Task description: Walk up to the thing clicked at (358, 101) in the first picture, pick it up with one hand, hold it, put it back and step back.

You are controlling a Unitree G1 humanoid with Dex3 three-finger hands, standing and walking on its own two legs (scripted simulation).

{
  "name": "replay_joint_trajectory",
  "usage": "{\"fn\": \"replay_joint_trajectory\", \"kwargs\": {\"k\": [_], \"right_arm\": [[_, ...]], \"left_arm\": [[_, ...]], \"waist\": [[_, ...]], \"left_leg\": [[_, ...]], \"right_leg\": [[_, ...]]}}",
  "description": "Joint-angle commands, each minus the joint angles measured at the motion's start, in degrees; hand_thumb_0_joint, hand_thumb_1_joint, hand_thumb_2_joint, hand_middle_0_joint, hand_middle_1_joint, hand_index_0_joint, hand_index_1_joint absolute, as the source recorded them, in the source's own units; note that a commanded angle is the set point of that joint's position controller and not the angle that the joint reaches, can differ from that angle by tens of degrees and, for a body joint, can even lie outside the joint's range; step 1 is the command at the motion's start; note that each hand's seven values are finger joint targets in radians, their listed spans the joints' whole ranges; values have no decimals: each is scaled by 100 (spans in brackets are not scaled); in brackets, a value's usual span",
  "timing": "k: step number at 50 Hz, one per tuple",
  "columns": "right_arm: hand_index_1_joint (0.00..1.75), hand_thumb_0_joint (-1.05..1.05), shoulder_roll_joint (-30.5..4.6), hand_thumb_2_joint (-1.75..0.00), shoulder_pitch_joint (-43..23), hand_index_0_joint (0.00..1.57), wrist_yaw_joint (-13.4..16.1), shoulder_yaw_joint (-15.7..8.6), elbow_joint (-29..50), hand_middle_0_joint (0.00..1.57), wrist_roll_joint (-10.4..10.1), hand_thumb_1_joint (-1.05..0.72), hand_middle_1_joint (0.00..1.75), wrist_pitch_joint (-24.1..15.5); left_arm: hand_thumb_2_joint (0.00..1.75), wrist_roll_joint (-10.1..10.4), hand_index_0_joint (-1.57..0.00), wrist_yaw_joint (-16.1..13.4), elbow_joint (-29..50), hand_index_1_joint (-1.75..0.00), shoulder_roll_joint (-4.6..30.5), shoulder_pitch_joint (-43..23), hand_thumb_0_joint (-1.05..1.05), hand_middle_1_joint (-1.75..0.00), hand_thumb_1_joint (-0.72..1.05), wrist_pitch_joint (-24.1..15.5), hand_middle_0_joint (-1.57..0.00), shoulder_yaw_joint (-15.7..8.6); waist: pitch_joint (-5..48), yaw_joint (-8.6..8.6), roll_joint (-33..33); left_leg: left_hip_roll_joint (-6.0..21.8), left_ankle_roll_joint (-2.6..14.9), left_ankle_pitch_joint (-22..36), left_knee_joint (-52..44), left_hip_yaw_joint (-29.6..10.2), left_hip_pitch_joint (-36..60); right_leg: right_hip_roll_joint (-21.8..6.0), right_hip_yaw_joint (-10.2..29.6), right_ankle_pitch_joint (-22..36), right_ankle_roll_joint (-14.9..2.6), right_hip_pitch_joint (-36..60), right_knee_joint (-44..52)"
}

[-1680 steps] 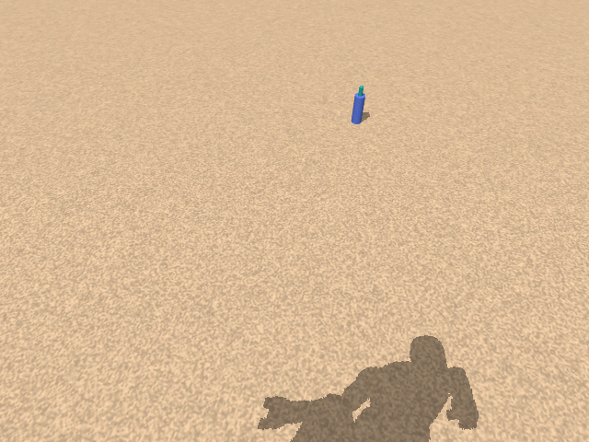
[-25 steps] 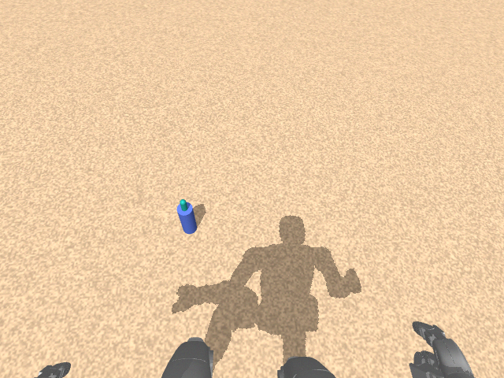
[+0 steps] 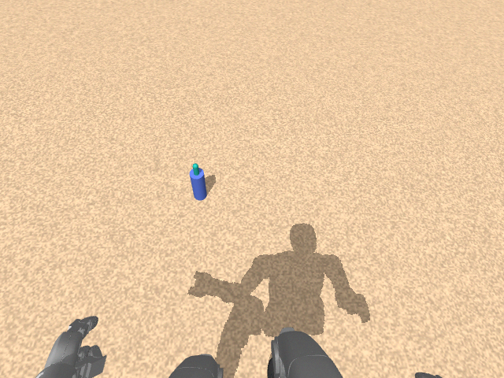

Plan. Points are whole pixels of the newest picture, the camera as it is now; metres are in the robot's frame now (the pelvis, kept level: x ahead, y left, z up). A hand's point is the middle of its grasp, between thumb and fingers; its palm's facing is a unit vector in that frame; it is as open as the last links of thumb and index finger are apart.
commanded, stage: step back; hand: left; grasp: from the side
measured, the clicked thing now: (197, 180) +0.86 +0.21 -0.64
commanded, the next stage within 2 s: stand in 1.40 s
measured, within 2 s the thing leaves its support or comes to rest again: neither
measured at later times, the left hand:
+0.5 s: hand out of the picture -0.10 +0.24 -0.12, palm faces -0.01 -0.89 -0.46, open 7.4 cm
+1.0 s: hand out of the picture -0.07 +0.22 -0.14, palm faces +0.02 -0.92 -0.40, open 7.4 cm
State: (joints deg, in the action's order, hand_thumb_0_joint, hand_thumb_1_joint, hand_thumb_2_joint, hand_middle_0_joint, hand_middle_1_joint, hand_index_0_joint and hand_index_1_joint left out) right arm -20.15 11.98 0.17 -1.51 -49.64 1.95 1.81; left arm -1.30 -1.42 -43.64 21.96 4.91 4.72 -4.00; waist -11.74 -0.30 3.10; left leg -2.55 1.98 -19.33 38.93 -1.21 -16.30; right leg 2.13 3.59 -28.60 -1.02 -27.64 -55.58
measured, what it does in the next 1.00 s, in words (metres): walks backwards: right foot, then left foot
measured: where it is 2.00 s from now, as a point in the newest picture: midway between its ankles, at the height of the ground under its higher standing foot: outside the picture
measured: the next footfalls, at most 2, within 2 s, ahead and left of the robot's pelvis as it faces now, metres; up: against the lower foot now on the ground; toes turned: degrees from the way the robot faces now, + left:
right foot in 0.26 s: -0.10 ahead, -0.16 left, +0.00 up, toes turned -3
left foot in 0.62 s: -0.13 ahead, +0.11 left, +0.00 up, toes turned -1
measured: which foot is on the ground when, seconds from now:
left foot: down 0.00-0.28, up 0.30-0.60, down 0.62-0.94, up 0.96-1.00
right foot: up 0.00-0.24, down 0.26-0.64, up 0.66-0.90, down 0.92-1.00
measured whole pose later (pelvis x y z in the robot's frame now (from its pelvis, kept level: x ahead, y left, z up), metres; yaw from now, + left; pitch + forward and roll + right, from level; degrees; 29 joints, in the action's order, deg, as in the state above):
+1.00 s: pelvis -0.13 -0.05 +0.00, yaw +1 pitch -3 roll -1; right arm -23.0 14.8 -0.4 -3.4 -55.0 1.4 0.9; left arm -2.4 0.8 -56.1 20.8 12.4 -2.4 -4.0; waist -4.2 0.3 -2.6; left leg 0.8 0.9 -28.4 45.8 -5.6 -14.6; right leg 0.6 -3.8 -15.2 -2.0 -19.0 -37.7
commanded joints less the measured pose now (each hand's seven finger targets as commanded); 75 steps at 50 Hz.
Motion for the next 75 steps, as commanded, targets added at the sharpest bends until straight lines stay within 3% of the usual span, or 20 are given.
{"fn": "replay_joint_trajectory", "kwargs": {"k": [1, 12, 14, 15, 16, 20, 25, 30, 33, 34, 37, 45, 47, 48, 49, 61, 64, 67, 71, 75], "right_arm": [[30, 0, -1599, -90, -616, 20, 205, -476, 674, 20, 102, -90, 30, -184], [30, 0, -1658, -90, -466, 20, 41, -518, 550, 20, -41, -90, 30, 125], [30, 0, -1061, -90, -458, 20, 25, -328, 715, 20, -111, -90, 30, 114], [30, 0, -1194, -90, -856, 20, 112, -418, 813, 20, -77, -90, 30, 137], [30, 0, -1541, -90, -857, 20, 119, -567, 684, 20, -77, -90, 30, 160], [30, 0, -1230, -90, -142, 20, 34, -426, 165, 20, -114, -90, 30, 52], [30, 0, -1312, -90, -370, 20, -66, -419, 160, 20, -6, -90, 30, -120], [30, 0, -1282, -90, 359, 20, -121, -518, -249, 20, 25, -90, 30, -317], [30, 0, -2324, -90, 704, 20, -58, -771, -217, 20, 126, -90, 30, -385], [30, 0, -2329, -90, 594, 20, -72, -780, -222, 20, 38, -90, 30, -390], [30, 0, -1592, -90, 151, 20, -51, -565, -102, 20, 48, -90, 30, -467], [30, 0, -1461, -90, -392, 20, -62, -490, 63, 20, -18, -90, 30, -305], [30, 0, -749, -90, 39, 20, -23, -250, 59, 20, -86, -90, 30, -246], [30, 0, -657, -90, 283, 20, 0, -207, 76, 20, -84, -90, 30, -226], [30, 0, -1247, -90, 291, 20, 65, -395, -97, 20, -65, -90, 30, -192], [30, 0, -1053, -90, 142, 20, 44, -353, -492, 20, -60, -90, 30, -212], [30, 0, -1224, -90, 239, 20, 87, -435, -642, 20, -20, -90, 30, -275], [30, 0, -1802, -90, -522, 20, 88, -471, -447, 20, -87, -90, 30, -297], [30, 0, -1231, -90, -634, 20, 35, -254, -574, 20, -145, -90, 30, -359], [30, 0, -1358, -90, -904, 20, 31, -209, -782, 20, -126, -90, 30, -418]], "left_arm": [[90, 89, -20, -21, 235, -30, 1126, 366, 0, -30, 90, -134, -20, -375], [90, -9, -20, -5, -548, -30, 923, 1263, 0, -30, 90, -550, -20, -257], [90, -183, -20, -13, -578, -30, 1653, 1296, 0, -30, 90, -605, -20, -468], [90, -186, -20, -23, -361, -30, 2256, 815, 0, -30, 90, -559, -20, -576], [90, -175, -20, -45, -214, -30, 2314, 341, 0, -30, 90, -561, -20, -585], [90, -99, -20, -47, -327, -30, 1378, 77, 0, -30, 90, -647, -20, -404], [90, -189, -20, 47, -485, -30, 1531, 793, 0, -30, 90, -708, -20, -511], [90, -121, -20, 121, -447, -30, 1474, 550, 0, -30, 90, -578, -20, -378], [90, -4, -20, 125, -307, -30, 1066, 250, 0, -30, 90, -586, -20, -232], [90, -74, -20, 128, -348, -30, 1468, -51, 0, -30, 90, -617, -20, -331], [90, 4, -20, 214, -569, -30, 1262, 490, 0, -30, 90, -705, -20, -286], [90, 13, -20, 219, -1042, -30, 1079, 1179, 0, -30, 90, -771, -20, -312], [90, -106, -20, 91, -1133, -30, 1446, 1440, 0, -30, 90, -861, -20, -434], [90, -142, -20, 63, -944, -30, 1823, 1264, 0, -30, 90, -915, -20, -473], [90, -124, -20, 64, -823, -30, 1951, 759, 0, -30, 90, -883, -20, -479], [90, 57, -20, -17, -767, -30, 1383, 224, 0, -30, 90, -840, -20, -252], [90, 91, -20, -25, -712, -30, 1222, 155, 0, -30, 90, -729, -20, -154], [90, 201, -20, -40, -848, -30, 1036, 252, 0, -30, 90, -608, -20, -88], [90, 76, -20, 43, -1279, -30, 1023, 420, 0, -30, 90, -699, -20, 14], [90, 138, -20, 88, -1423, -30, 992, 85, 0, -30, 90, -682, -20, 112]], "waist": [[1166, 256, -879], [1905, 154, -1426], [1485, 203, 503], [1117, 469, 878], [526, 381, 976], [517, -69, 288], [797, 479, 878], [1115, 59, 421], [839, -292, -1392], [336, -347, -1050], [429, 17, -881], [850, 397, -1239], [1048, 487, 431], [1037, 341, 868], [863, 275, 328], [1300, 93, 743], [1578, -28, 241], [1736, 146, -997], [1683, 179, -582], [1479, 153, -776]], "left_leg": [[1671, 1143, 3003, -1498, -1329, -176], [1236, 741, 1460, -389, -625, 623], [122, 112, -788, 912, -355, -1716], [-33, -178, -1472, 1633, -921, -1407], [229, -245, -1284, 2412, -1140, -944], [-240, -284, -183, 2480, -914, -1277], [138, -410, -798, 812, -442, -1642], [25, -91, -127, -1712, 211, 740], [2207, 1066, -3153, -2843, -3755, 1246], [2373, 1371, -3389, -3018, -3801, 379], [1522, 874, -1243, -2487, -2009, 898], [1094, 527, -1034, -1292, -752, -918], [268, 176, -1101, 715, -267, -1596], [-164, -70, -1376, 1482, -458, -1809], [144, -77, -1480, 1634, -723, -1289], [357, -198, -204, -100, 212, -77], [489, -1, 1885, -997, -15, 604], [1926, 1045, 2255, -1338, -1505, 144], [1148, 128, 1953, -1088, -774, 31], [1063, 41, 2013, -1340, -628, 502]], "right_leg": [[350, 818, -218, -24, 173, -1953], [9, -567, 1222, 69, 1841, 3614], [-1211, 1846, 701, -369, 2439, 3624], [-2560, 3014, -334, -1317, 624, 4124], [-2857, 3449, -1081, -1556, -505, 4488], [-1206, 781, 656, -652, 721, 3528], [-1550, 1397, -1441, -862, 2106, 3828], [-1342, 508, -323, -630, 1119, 2904], [-200, -488, -415, -14, -1364, 256], [-505, 60, -374, -57, -1006, 3], [-557, -48, 439, -70, -797, 403], [-163, -721, 1422, 5, 2191, 2452], [-885, 807, 609, -84, 2801, 3443], [-2124, 2843, -512, -461, 2341, 4279], [-2517, 3162, -1277, -1023, 1439, 4362], [-1670, 302, 4086, -775, 1374, 2659], [-1252, -55, 3878, -311, 1269, 1773], [-313, -531, 775, 1, 1299, 1205], [-875, -16, 2545, -118, 2213, 2558], [-855, -7, 2645, -75, 1936, 2865]]}}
